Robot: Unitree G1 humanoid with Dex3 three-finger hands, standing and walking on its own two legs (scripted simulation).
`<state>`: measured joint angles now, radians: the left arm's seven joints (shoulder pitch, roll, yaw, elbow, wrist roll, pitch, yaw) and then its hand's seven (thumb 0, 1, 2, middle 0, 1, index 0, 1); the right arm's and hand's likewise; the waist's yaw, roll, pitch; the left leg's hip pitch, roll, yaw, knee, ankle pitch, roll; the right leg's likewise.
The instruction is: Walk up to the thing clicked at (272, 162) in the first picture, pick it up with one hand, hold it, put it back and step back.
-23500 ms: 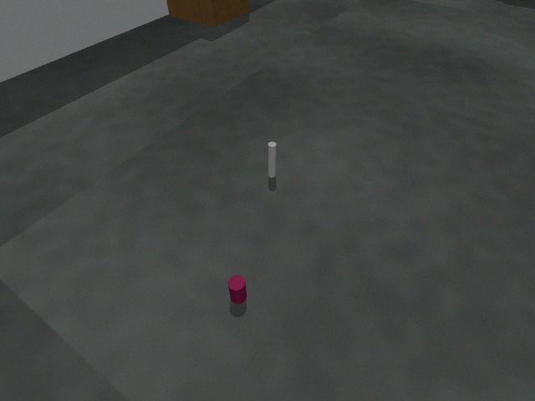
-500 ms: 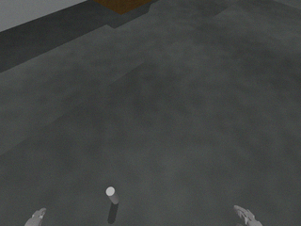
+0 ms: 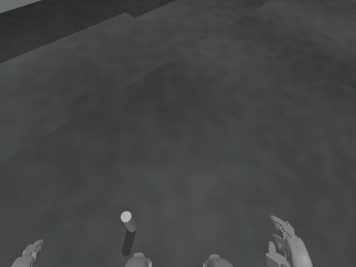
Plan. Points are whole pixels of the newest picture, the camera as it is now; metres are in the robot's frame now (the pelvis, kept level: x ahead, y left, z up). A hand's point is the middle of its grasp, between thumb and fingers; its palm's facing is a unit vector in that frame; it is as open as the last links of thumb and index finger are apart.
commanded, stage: go down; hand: left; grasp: from the side
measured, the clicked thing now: (129, 222) +0.36 +0.19 -0.58
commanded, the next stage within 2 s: approach in 1.98 s
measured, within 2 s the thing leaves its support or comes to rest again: neither
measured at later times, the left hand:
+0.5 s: hand (58, 238) +0.24 +0.32 -0.20, palm faces +0.05 -0.97 -0.22, open 17.4 cm
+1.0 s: hand (56, 224) +0.29 +0.35 -0.25, palm faces +0.06 -0.99 -0.15, open 17.4 cm
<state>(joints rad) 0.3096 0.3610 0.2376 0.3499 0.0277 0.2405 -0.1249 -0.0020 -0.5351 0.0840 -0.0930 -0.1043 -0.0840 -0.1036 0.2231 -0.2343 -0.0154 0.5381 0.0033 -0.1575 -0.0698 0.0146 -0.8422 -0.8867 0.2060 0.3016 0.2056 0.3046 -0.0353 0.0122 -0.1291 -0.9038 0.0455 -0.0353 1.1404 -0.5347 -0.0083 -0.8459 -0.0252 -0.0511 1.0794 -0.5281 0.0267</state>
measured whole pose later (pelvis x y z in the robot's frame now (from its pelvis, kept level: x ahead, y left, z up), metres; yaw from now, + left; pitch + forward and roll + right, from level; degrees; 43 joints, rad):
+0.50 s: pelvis -0.05 +0.00 -0.13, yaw -2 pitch +30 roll -4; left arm -0.14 0.55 0.50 0.74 -0.08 -0.20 -0.41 -0.01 -0.54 0.09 -0.07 -0.09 -0.06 -0.09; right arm 0.16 -0.29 0.00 0.61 0.00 -0.19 -0.04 0.02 -0.88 -0.90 0.21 0.30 0.21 0.30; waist -0.05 0.00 -0.17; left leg -1.55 0.05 -0.06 1.68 -0.65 -0.02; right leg -1.50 -0.02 -0.05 1.64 -0.65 0.02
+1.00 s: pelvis -0.08 +0.00 -0.22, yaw -4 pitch +33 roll -6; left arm -0.38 0.73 0.68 0.96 -0.15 -0.34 -0.62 -0.01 -0.54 0.07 -0.06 -0.07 -0.05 -0.07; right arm 0.12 -0.33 0.06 0.66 -0.01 -0.19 -0.04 0.01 -0.89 -0.90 0.21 0.30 0.21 0.30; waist -0.06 -0.01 -0.16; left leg -1.88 0.05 -0.10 1.97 -0.67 -0.02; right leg -1.81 -0.01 -0.06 1.91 -0.68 0.02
